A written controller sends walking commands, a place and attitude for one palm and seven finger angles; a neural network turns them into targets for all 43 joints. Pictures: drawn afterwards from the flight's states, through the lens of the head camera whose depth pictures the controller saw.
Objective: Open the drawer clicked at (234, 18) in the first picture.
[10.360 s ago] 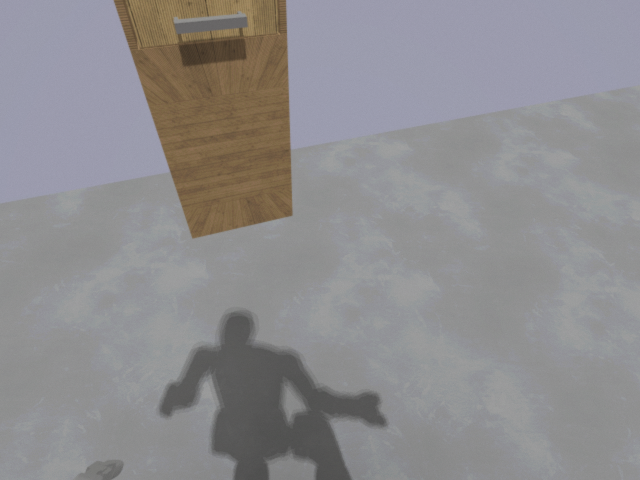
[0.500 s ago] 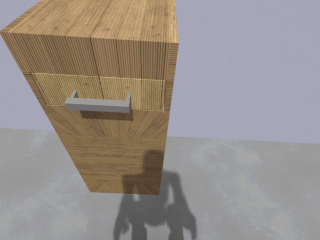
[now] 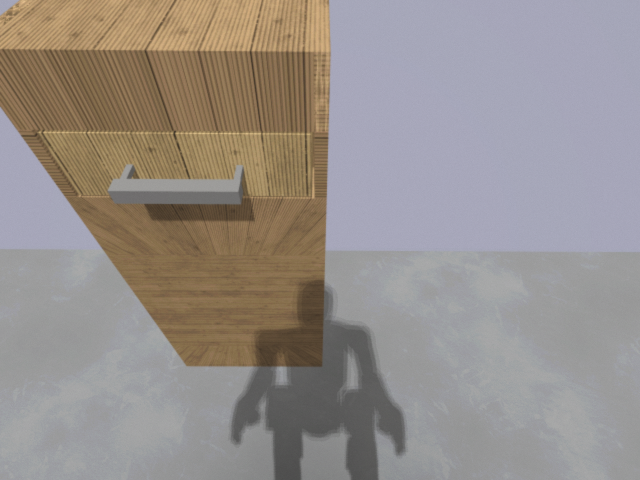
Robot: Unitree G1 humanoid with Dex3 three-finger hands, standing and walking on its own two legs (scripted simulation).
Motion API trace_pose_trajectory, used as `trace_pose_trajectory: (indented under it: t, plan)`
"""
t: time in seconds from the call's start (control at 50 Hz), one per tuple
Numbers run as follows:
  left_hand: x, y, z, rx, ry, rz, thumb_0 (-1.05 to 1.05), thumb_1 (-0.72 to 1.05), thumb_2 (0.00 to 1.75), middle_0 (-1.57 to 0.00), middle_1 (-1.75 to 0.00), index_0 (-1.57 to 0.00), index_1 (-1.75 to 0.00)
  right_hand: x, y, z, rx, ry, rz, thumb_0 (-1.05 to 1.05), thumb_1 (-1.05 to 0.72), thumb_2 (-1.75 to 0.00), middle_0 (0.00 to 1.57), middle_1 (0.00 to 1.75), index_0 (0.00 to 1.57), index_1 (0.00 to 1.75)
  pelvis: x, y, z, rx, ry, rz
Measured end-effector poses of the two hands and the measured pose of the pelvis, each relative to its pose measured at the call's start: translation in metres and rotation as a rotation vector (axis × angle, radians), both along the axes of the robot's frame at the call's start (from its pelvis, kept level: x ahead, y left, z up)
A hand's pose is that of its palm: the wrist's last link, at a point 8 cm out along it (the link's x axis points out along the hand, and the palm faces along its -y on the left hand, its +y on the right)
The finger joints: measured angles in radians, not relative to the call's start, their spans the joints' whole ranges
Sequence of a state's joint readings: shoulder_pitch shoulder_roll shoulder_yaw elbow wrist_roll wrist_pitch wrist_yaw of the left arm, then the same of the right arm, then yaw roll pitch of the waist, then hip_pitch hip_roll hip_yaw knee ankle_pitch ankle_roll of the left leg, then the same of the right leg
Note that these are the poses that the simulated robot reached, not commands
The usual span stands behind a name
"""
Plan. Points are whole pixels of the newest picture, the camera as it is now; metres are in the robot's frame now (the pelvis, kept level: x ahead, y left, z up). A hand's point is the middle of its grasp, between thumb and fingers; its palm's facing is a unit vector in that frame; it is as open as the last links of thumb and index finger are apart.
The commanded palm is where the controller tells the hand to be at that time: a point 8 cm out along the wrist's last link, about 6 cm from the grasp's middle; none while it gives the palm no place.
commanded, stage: come to a stop and stand still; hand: left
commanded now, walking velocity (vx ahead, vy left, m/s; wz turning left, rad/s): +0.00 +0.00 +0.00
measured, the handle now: (181, 181) +0.50 +0.24 +0.07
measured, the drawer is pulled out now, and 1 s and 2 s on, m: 0.00 0.00 0.00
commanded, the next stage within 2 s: look again from close up in 1.12 s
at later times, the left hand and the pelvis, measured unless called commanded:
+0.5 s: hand out of the picture -0.03 +0.16 -0.18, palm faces +0.07 -0.98 -0.17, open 7.3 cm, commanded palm none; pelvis -0.04 -0.02 +0.00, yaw +2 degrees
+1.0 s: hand out of the picture -0.06 +0.14 -0.18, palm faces +0.10 -0.99 -0.11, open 7.4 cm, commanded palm none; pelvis -0.02 +0.00 +0.01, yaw +2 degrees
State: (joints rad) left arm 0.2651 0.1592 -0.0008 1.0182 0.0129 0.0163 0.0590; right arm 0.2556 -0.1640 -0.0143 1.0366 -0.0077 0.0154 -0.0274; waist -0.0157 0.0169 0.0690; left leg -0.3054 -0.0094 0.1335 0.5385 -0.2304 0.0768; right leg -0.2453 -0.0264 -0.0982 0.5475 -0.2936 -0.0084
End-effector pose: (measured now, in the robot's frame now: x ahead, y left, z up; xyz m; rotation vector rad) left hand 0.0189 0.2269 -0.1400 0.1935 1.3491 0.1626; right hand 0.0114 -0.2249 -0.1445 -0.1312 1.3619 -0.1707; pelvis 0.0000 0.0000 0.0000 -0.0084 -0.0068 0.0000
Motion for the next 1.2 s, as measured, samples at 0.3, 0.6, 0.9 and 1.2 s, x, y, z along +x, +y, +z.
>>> trace_pose_trajectory:
  t: [0.3, 0.6, 0.9, 1.2]
  plan:
    - [0.004, -0.012, 0.0, -0.03, -0.204, 0.01, 0.01, 0.91, 0.9, -0.2, -0.29, -0.2, -0.3, -0.006, -0.018, 0.008, -0.02, -0.129, 0.058, 0.01, -0.91, -0.9, 0.2, 0.3, 0.2, 0.3, -0.03, -0.014, -0.006, -0.005, -0.03, 0.032]
    - [-0.076, -0.027, -0.015, -0.091, 0.007, 0.071, 0.01, 0.92, 0.9, -0.2, -0.29, -0.2, -0.3, -0.055, -0.011, 0.012, -0.019, 0.021, 0.037, 0.01, -0.91, -0.9, 0.2, 0.3, 0.2, 0.3, -0.035, -0.016, 0.0, -0.019, -0.023, 0.042]
    - [-0.09, -0.035, -0.011, -0.13, 0.065, 0.103, 0.01, 0.91, 0.9, -0.2, -0.29, -0.2, -0.3, -0.047, 0.016, 0.012, 0.008, 0.051, 0.042, 0.01, -0.92, -0.9, 0.2, 0.3, 0.2, 0.3, -0.026, -0.001, 0.005, -0.016, -0.009, 0.043]
    - [-0.08, -0.03, -0.007, -0.118, 0.063, 0.091, 0.01, 0.91, 0.9, -0.2, -0.29, -0.2, -0.3, -0.031, 0.011, 0.014, -0.007, 0.022, 0.039, 0.01, -0.93, -0.9, 0.2, 0.3, 0.2, 0.3, -0.018, 0.003, 0.008, -0.009, -0.013, 0.034]
